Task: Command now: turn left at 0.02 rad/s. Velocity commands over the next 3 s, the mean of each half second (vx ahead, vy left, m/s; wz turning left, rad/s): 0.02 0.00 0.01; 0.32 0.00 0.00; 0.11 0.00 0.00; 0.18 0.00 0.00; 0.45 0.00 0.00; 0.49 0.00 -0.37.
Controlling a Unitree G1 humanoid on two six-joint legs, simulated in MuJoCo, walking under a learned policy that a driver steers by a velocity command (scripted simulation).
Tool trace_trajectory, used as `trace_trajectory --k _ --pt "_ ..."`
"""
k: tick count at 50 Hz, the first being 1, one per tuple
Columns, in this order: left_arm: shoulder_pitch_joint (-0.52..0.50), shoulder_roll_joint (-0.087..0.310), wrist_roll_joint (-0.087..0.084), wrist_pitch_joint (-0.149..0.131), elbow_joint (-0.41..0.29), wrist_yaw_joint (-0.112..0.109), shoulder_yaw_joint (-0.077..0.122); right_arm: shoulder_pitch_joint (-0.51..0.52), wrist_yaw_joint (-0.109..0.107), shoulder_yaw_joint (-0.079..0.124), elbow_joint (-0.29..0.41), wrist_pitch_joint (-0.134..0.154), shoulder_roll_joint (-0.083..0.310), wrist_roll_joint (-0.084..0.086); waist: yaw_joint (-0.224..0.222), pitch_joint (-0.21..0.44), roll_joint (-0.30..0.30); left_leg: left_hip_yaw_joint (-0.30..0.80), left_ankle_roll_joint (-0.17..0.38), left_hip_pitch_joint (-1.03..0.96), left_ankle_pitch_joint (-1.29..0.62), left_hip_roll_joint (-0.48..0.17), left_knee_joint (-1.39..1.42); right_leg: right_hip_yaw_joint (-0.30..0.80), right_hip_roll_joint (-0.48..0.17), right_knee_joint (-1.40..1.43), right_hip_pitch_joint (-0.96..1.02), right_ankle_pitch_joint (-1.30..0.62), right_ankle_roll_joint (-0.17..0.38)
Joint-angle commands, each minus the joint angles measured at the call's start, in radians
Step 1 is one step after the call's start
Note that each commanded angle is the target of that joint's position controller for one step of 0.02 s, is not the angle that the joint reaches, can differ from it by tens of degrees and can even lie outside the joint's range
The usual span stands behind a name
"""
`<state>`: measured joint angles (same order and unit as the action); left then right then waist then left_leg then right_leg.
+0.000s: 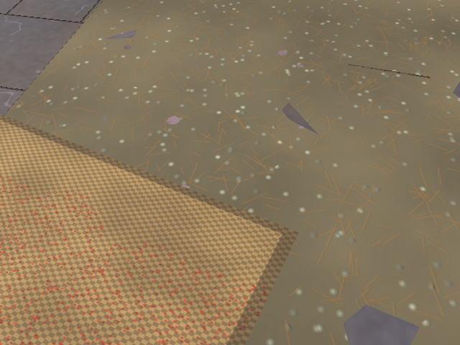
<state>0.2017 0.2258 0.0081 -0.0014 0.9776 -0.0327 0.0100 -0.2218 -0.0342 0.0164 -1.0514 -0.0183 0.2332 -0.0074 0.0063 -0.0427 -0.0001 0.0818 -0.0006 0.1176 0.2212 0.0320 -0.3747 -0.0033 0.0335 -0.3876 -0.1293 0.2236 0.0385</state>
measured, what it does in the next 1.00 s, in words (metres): walks ahead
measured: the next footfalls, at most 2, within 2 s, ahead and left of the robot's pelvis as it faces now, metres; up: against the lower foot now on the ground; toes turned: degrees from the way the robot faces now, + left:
right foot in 1.10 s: +0.37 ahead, -0.04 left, +0.00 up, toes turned -4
left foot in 1.46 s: +0.33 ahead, +0.15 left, +0.00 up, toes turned +1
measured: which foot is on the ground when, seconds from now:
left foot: down 0.00-1.00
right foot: down 0.00-0.70, up 0.72-1.00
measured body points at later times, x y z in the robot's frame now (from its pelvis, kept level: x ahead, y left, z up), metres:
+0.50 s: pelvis +0.00 +0.00 +0.00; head +0.00 +0.00 +0.45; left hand +0.00 +0.24 -0.16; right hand -0.01 -0.23 -0.16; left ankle -0.01 +0.12 -0.74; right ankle -0.01 -0.10 -0.74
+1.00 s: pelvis +0.15 +0.04 -0.01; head +0.18 +0.05 +0.44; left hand +0.30 +0.27 -0.14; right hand +0.03 -0.18 -0.14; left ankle +0.02 +0.12 -0.74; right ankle +0.27 -0.07 -0.70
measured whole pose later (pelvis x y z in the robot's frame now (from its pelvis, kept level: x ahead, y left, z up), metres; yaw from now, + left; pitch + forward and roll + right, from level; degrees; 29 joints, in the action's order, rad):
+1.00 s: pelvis +0.15 +0.04 -0.01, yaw +0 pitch +1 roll +0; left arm 0.07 0.22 0.02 -0.04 0.96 0.02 0.04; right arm -0.52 -0.02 0.00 -1.14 0.09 0.14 -0.02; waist 0.05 -0.03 0.03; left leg -0.01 0.07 -0.08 0.31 0.06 -0.21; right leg -0.08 -0.03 -0.78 -0.60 0.16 0.04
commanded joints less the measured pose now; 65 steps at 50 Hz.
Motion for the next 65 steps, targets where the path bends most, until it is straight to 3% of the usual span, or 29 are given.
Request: trace_trajectory --k 1,21,22,24,26,28,29,31,34,35,36,37,38,40,42,45,47,49,51,53,54,55,56,57,58,59,60,62,65 --pt "0.024 0.103 0.001 -0.004 -0.006 -0.002 0.02 -0.021 -0.005 0.011 -0.001 0.008 0.089 -0.001 -0.006 0.008 -0.01 0.071 0.027 0.033 -0.165 -0.089 0.052 0.111 -0.121 0.064 0.015 -0.166 0.025" --pt "0.095 0.059 0.001 -0.001 0.116 -0.005 -0.001 -0.068 -0.009 -0.015 -0.095 0.014 0.045 -0.001 -0.007 -0.024 -0.003 0.066 0.037 0.061 -0.102 -0.092 0.062 0.113 -0.109 0.077 -0.025 -0.076 0.016" --pt "0.105 0.056 0.002 -0.001 0.121 -0.005 -0.002 -0.078 -0.009 -0.017 -0.1 0.014 0.039 -0.002 -0.008 -0.002 -0.001 0.061 0.04 0.056 -0.025 -0.083 0.067 0.112 -0.102 0.087 -0.019 0.013 0.017" --pt "0.115 0.089 0.004 0.008 0.119 -0.003 0.014 -0.083 -0.007 -0.008 -0.091 0.009 0.055 -0.006 -0.012 -0.022 0.022 0.033 0.063 0.108 0.227 -0.036 0.011 0.123 -0.08 0.078 -0.051 0.297 0.043" --pt "0.145 0.098 0.007 0.016 0.115 0.003 0.024 -0.06 0.002 -0.004 -0.064 0.006 0.049 -0.018 -0.03 -0.1 0.051 0.025 0.086 0.238 0.41 -0.01 -0.059 0.204 -0.114 0.109 -0.098 0.542 0.092" --pt "0.218 0.109 0.009 0.014 0.133 0.002 0.036 -0.03 0.013 -0.014 -0.031 0.021 -0.006 -0.027 -0.053 -0.116 0.126 -0.052 0.077 0.325 0.295 0.014 -0.209 0.372 -0.226 0.196 -0.044 0.622 0.157" --pt "0.231 0.12 0.012 0.01 0.138 0.002 0.044 -0.017 0.018 -0.016 -0.016 0.032 -0.012 -0.033 -0.054 -0.113 0.146 -0.094 0.069 0.322 0.203 -0.001 -0.286 0.443 -0.293 0.243 -0.049 0.608 0.19" --pt "0.19 0.128 0.014 -0.002 0.121 0.008 0.053 -0.021 0.029 -0.008 0.003 0.053 0.011 -0.028 -0.026 -0.097 0.116 -0.097 0.07 0.275 0.202 -0.034 -0.317 0.435 -0.31 0.261 -0.099 0.527 0.196" --pt "0.061 0.114 -0.001 -0.011 0.078 0.016 0.058 -0.207 0.034 -0.004 -0.052 0.072 -0.02 -0.011 0.08 -0.099 0.094 -0.143 0.095 -0.068 0.136 0.016 -0.076 0.241 -0.184 0.137 -0.329 0.466 0.131" --pt "0.022 0.087 0.003 -0.019 0.054 0.018 0.053 -0.297 0.025 0.006 -0.079 0.077 0.008 -0.015 0.114 -0.108 0.015 -0.047 0.106 -0.191 0.18 -0.03 0.019 0.168 -0.124 -0.009 -0.442 0.417 0.103" --pt "-0.001 0.002 -0.001 -0.032 0.021 0.027 0.03 -0.411 0.014 0.028 -0.095 0.085 0.097 -0.023 0.143 -0.059 -0.221 0.327 0.154 -0.292 0.444 -0.266 0.217 -0.001 0.0 -0.331 -0.565 0.327 0.054" --pt "-0.023 0.035 0.024 -0.039 -0.01 0.034 0.036 -0.465 0.017 0.048 -0.117 0.077 0.164 -0.017 0.138 -0.102 -0.26 0.567 0.23 -0.245 0.592 -0.401 0.301 -0.036 0.015 -0.515 -0.676 0.333 0.057" --pt "-0.037 0.071 0.038 -0.045 -0.013 0.043 0.044 -0.368 0.017 0.04 -0.088 0.076 0.118 -0.02 0.08 -0.164 -0.128 0.533 0.24 -0.158 0.574 -0.392 0.292 0.014 -0.05 -0.622 -0.685 0.241 0.063" --pt "0.002 0.041 0.025 -0.061 0.01 0.062 0.04 -0.251 0.023 0.029 -0.036 0.096 0.075 -0.014 0.015 -0.144 -0.065 0.351 0.2 -0.116 0.333 -0.303 0.301 0.024 -0.093 -0.645 -0.633 0.091 0.05" --pt "0.0 0.048 0.032 -0.059 0.014 0.072 0.045 -0.258 0.019 0.018 -0.036 0.114 0.042 -0.009 0.002 -0.103 -0.062 0.211 0.18 -0.142 0.079 -0.246 0.292 -0.008 -0.099 -0.638 -0.606 0.013 0.025" --pt "-0.064 0.029 0.029 -0.047 -0.018 0.07 0.042 -0.33 0.016 0.006 -0.062 0.123 0.021 -0.009 0.006 -0.087 -0.076 0.088 0.179 -0.17 -0.342 -0.217 0.234 -0.06 -0.081 -0.609 -0.627 -0.025 0.001" --pt "-0.144 0.0 0.021 -0.044 -0.054 0.061 0.029 -0.332 0.013 -0.004 -0.063 0.12 0.012 -0.013 0.012 -0.097 -0.08 0.006 0.166 -0.119 -0.633 -0.186 0.183 -0.103 -0.052 -0.487 -0.566 -0.046 -0.012" --pt "-0.2 -0.025 0.009 -0.044 -0.077 0.054 0.012 -0.335 0.007 -0.011 -0.067 0.115 0.015 -0.015 0.026 -0.093 -0.11 -0.047 0.144 -0.06 -0.781 -0.156 0.141 -0.145 -0.013 -0.325 -0.436 -0.089 -0.007" --pt "-0.162 0.0 0.0 -0.045 -0.068 0.041 0.012 -0.338 0.003 -0.009 -0.072 0.114 0.038 -0.015 0.015 -0.05 -0.145 -0.047 0.125 -0.061 -0.907 -0.16 0.071 -0.151 0.025 -0.243 -0.297 -0.14 0.018" --pt "0.005 0.049 0.0 -0.052 -0.013 0.026 0.029 -0.297 -0.003 -0.005 -0.065 0.118 0.058 -0.007 -0.057 0.025 -0.146 -0.028 0.104 -0.09 -0.989 -0.174 -0.08 -0.117 0.048 -0.181 -0.136 -0.182 0.057" --pt "0.117 0.064 0.006 -0.064 0.024 0.02 0.037 -0.263 -0.001 -0.002 -0.06 0.118 0.069 0.005 -0.117 0.065 -0.122 -0.042 0.088 -0.08 -0.916 -0.16 -0.217 -0.103 0.032 -0.068 -0.017 -0.294 0.074" --pt "0.215 0.112 0.026 -0.077 0.054 0.014 0.05 -0.274 0.003 -0.005 -0.053 0.121 0.055 0.015 -0.141 0.128 -0.078 -0.05 0.072 0.025 -0.65 -0.12 -0.386 -0.022 -0.072 -0.056 0.167 -0.504 0.092" --pt "0.29 0.191 0.045 -0.084 0.064 0.02 0.064 -0.376 -0.003 -0.016 -0.046 0.114 -0.026 0.024 -0.096 0.27 0.135 -0.117 0.05 0.203 0.2 -0.002 -0.731 0.242 -0.374 -0.185 0.404 -1.11 0.19" --pt "0.278 0.183 -0.001 -0.07 0.055 0.028 0.064 -0.5 -0.008 -0.005 -0.087 0.091 -0.022 0.053 -0.061 0.427 0.162 -0.033 0.042 0.266 0.415 0.057 -0.932 0.45 -0.487 -0.12 0.436 -1.135 0.344" --pt "0.141 0.134 -0.025 -0.059 0.017 0.029 0.056 -0.427 -0.007 0.005 -0.083 0.074 0.018 0.01 -0.033 0.304 0.056 -0.012 0.037 0.271 0.33 0.005 -0.948 0.402 -0.437 -0.017 0.24 -0.818 0.339" --pt "0.036 0.067 -0.021 -0.057 -0.001 0.024 0.035 -0.309 0.001 0.007 -0.054 0.068 0.006 -0.02 -0.022 0.141 0.044 -0.025 0.034 0.305 0.276 -0.018 -0.907 0.329 -0.38 0.055 0.078 -0.625 0.307" --pt "0.011 0.023 -0.01 -0.059 0.003 0.017 0.02 -0.258 0.006 0.009 -0.042 0.061 -0.005 -0.031 -0.002 0.069 0.02 -0.02 0.029 0.279 0.237 -0.046 -0.836 0.258 -0.337 0.101 -0.03 -0.585 0.27" --pt "0.021 -0.004 0.002 -0.063 0.026 0.005 0.006 -0.271 0.012 0.004 -0.054 0.033 -0.043 -0.035 0.037 0.044 0.039 -0.036 0.021 0.15 0.21 -0.062 -0.691 0.133 -0.266 0.126 -0.164 -0.591 0.212" --pt "0.055 0.025 0.017 -0.071 0.043 0.008 0.002 -0.273 0.001 -0.006 -0.07 0.005 -0.072 -0.02 0.05 0.072 0.063 -0.068 0.014 0.087 0.233 -0.044 -0.476 0.086 -0.232 0.121 -0.169 -0.524 0.185"
Over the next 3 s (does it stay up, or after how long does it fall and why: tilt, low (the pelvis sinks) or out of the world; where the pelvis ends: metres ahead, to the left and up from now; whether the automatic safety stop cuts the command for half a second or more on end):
stays up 0.91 -0.02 -0.02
